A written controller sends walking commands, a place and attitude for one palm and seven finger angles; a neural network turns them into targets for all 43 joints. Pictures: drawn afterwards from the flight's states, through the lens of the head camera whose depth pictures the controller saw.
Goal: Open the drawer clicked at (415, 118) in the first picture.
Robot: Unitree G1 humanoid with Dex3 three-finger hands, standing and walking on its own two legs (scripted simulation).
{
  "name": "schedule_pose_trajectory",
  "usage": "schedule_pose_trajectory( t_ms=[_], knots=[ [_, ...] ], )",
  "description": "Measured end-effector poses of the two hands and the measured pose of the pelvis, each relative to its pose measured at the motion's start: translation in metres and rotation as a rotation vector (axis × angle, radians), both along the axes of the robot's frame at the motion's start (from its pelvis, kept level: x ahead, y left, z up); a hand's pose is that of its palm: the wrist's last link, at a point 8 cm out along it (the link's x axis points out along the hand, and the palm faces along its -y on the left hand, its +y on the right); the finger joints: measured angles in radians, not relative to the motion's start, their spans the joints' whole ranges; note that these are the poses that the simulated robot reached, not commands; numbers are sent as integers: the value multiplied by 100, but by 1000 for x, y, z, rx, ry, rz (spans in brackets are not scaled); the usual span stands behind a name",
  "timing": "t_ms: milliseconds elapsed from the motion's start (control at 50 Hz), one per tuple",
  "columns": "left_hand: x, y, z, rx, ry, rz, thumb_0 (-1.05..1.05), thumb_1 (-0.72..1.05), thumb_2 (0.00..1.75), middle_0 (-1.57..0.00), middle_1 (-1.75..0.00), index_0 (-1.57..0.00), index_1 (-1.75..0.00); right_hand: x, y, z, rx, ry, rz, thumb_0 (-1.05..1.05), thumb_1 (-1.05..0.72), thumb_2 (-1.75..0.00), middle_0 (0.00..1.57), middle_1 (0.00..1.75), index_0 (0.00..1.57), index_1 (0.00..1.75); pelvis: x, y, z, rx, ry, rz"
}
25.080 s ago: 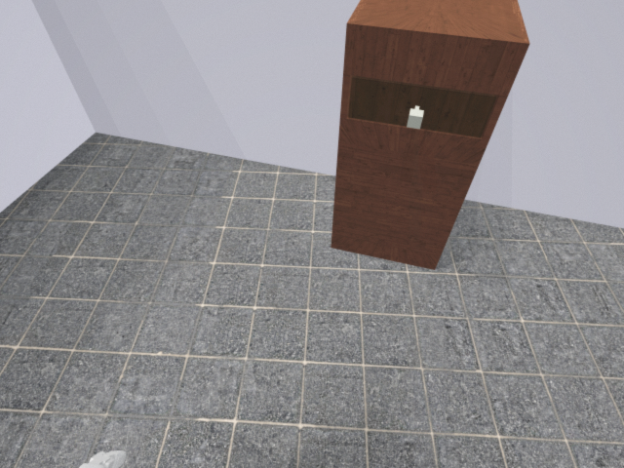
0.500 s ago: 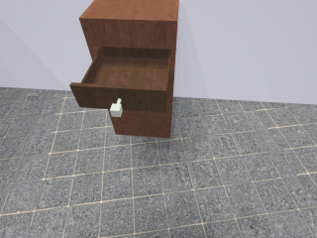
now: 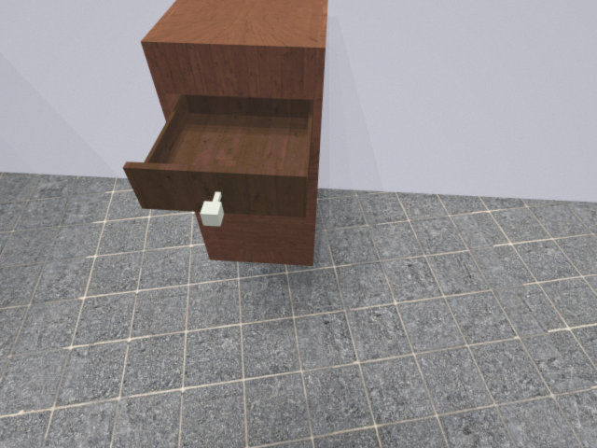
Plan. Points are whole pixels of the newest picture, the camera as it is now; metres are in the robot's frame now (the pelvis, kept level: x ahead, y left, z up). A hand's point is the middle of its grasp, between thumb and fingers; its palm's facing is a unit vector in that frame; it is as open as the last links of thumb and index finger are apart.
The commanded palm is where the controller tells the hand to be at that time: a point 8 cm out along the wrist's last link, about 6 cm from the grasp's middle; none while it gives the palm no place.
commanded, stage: look to check the result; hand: left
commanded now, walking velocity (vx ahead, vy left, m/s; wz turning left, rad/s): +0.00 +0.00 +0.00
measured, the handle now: (214, 207) +0.59 +0.21 -0.09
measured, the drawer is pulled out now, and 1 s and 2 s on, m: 0.30 0.30 0.30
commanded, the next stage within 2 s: stand and wait in 0.54 s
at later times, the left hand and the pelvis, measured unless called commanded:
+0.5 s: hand out of the picture +0.02 +0.18 -0.17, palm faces +0.02 -0.97 -0.22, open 7.4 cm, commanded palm none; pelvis +0.01 -0.01 +0.00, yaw +0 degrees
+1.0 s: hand out of the picture +0.06 +0.19 -0.17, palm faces +0.00 -0.96 -0.27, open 7.4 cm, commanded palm none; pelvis +0.02 -0.01 +0.00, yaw +0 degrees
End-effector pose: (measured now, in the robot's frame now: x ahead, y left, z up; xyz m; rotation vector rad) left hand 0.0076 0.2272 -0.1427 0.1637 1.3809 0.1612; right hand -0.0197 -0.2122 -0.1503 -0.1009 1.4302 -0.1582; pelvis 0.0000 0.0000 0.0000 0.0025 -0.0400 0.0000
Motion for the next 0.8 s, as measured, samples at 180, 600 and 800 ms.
schedule_pose_trajectory(
  t_ms=[180, 600, 800],
  knots=[
    [-6, 1, 2, 7, 31, 9, 1, 91, 90, -20, -30, -20, -30, 11, -5, 0, -5, -8, 12, 0, -91, -90, 20, 30, 20, 30, 3, -1, 1, 2, 2, 1],
    [15, 1, 4, 20, -1, -2, 1, 91, 90, -20, -30, -20, -30, 39, -26, 4, -37, -44, 31, 0, -91, -90, 20, 30, 20, 30, 10, -8, 2, 1, 4, 1],
    [32, 7, 8, 41, -30, -18, 1, 91, 90, -20, -30, -20, -30, 47, -37, 6, -53, -54, 34, 0, -91, -90, 20, 30, 20, 30, 13, -11, 3, 1, 6, -2]
  ],
)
